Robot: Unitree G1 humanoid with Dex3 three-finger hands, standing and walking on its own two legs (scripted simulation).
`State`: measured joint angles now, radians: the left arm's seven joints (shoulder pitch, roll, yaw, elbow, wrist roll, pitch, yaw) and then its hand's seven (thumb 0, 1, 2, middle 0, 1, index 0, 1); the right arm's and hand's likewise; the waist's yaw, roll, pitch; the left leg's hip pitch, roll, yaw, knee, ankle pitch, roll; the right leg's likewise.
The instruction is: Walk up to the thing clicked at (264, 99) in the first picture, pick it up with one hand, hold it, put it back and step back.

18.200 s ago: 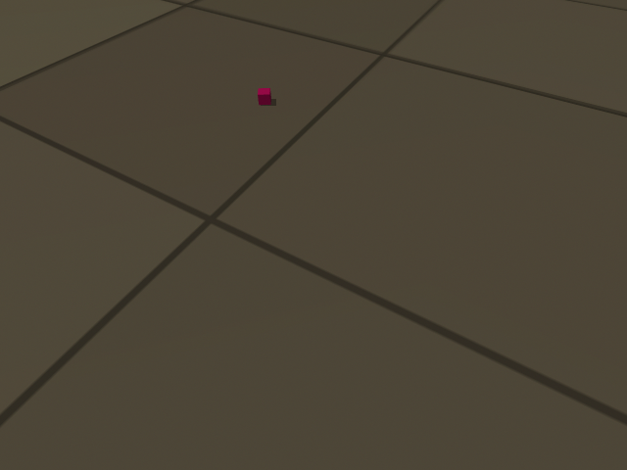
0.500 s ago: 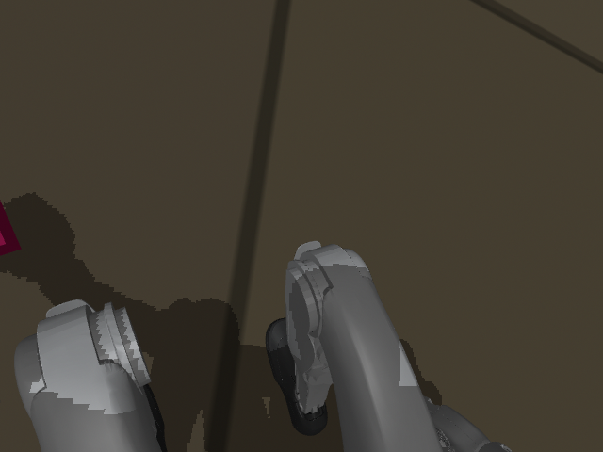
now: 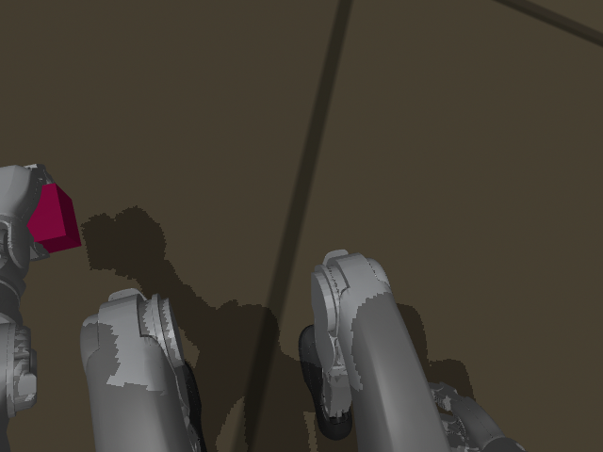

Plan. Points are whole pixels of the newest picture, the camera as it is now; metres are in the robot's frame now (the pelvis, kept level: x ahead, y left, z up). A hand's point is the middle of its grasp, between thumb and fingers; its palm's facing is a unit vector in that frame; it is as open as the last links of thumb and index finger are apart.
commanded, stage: lift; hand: left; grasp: from above
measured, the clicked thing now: (39, 221) +0.44 +0.30 -0.19
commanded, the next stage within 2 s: hold in 1.76 s
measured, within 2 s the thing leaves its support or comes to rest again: neither
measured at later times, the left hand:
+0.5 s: hand out of the picture +0.41 +0.32 -0.07, palm faces -0.43 -0.10 -0.90, open 10.4 cm
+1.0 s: hand out of the picture +0.35 +0.31 +0.11, palm faces -0.39 -0.14 -0.91, open 10.4 cm
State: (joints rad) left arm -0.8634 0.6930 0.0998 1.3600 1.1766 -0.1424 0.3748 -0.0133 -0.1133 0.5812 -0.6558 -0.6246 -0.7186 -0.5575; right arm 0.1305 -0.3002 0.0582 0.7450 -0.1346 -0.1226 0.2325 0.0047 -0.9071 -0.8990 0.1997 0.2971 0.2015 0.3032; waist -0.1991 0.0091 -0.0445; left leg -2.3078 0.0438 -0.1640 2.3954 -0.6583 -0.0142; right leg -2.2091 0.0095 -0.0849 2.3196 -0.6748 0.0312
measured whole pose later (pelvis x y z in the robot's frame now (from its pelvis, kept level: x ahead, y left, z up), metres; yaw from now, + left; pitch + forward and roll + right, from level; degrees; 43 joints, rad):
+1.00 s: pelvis +0.00 +0.01 +0.21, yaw +6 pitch +27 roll -5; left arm -0.43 0.50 -0.08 0.74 0.99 0.05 0.13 -0.01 -0.15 0.60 -0.69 -0.60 -0.76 -0.53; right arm 0.15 -0.25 -0.02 0.68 0.02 0.02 0.01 0.01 -0.92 -0.90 0.20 0.30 0.20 0.30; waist -0.08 0.05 -0.19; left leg -1.63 0.05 -0.06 1.73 -0.59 0.00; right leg -1.56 -0.02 -0.04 1.68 -0.60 0.03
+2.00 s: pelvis +0.07 +0.02 +0.41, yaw +7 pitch +7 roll -1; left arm -0.33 0.34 -0.20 0.89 0.99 0.09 0.18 -0.01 -0.15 0.60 -0.70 -0.59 -0.76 -0.52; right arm 0.26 -0.25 -0.04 0.74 0.04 0.02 -0.03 0.01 -0.90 -0.90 0.20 0.30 0.20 0.30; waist -0.05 0.03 -0.07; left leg -0.53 0.04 0.04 0.74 -0.34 0.00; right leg -0.51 -0.03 0.01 0.71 -0.34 0.04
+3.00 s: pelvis +0.08 +0.01 +0.44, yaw +6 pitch +1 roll +0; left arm -0.26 0.35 -0.22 0.71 1.00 0.09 0.04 -0.01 -0.14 0.59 -0.69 -0.53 -0.76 -0.53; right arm 0.22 -0.26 -0.05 0.68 0.05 0.08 -0.01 0.01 -0.90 -0.90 0.20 0.30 0.20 0.30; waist -0.01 0.05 -0.02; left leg -0.29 0.03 0.05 0.52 -0.25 -0.01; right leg -0.28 -0.03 0.01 0.51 -0.26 0.03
